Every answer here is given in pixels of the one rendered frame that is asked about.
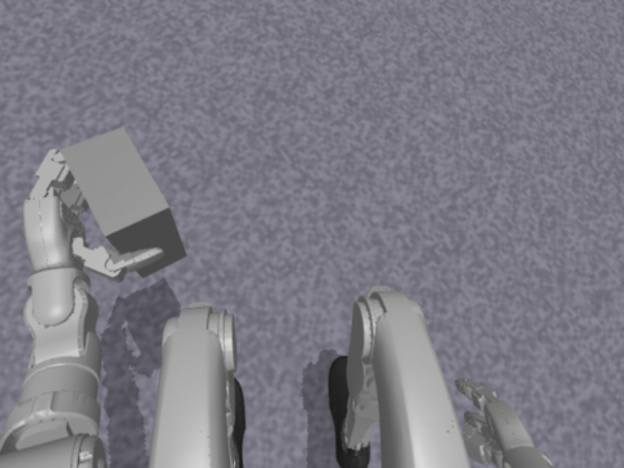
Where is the carton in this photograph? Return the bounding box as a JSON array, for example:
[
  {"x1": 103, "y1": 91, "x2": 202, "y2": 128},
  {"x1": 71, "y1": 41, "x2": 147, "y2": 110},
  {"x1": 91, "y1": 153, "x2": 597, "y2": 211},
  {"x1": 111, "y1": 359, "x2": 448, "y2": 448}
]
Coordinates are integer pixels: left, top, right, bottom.
[{"x1": 60, "y1": 127, "x2": 187, "y2": 279}]

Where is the right robot arm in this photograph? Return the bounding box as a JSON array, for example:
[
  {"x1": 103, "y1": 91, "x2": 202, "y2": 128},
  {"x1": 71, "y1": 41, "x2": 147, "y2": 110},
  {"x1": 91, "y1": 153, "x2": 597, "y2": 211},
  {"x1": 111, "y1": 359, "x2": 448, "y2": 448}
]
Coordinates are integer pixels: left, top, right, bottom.
[{"x1": 502, "y1": 446, "x2": 556, "y2": 468}]

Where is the left robot arm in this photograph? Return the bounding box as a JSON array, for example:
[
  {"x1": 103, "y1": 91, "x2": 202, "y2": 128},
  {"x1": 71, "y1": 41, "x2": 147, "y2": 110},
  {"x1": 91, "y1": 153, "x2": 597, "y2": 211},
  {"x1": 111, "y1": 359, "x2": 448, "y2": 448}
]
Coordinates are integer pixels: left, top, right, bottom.
[{"x1": 0, "y1": 266, "x2": 108, "y2": 468}]

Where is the right robot hand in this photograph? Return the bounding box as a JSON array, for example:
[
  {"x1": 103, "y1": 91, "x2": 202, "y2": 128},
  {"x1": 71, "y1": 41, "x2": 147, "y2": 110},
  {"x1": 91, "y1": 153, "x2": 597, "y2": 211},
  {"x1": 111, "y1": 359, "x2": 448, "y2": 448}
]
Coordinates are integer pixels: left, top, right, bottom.
[{"x1": 455, "y1": 377, "x2": 535, "y2": 468}]

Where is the right robot foot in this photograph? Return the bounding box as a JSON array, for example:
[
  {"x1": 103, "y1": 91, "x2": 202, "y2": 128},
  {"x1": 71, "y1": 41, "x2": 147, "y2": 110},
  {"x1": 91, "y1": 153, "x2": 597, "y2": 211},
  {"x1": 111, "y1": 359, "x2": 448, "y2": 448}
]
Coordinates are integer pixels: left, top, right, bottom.
[{"x1": 329, "y1": 356, "x2": 370, "y2": 468}]

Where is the left robot hand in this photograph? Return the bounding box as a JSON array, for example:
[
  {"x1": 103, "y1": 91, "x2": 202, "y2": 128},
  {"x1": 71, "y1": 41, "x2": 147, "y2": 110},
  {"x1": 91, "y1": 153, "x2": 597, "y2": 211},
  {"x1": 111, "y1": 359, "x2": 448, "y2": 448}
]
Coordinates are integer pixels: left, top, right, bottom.
[{"x1": 23, "y1": 149, "x2": 165, "y2": 283}]

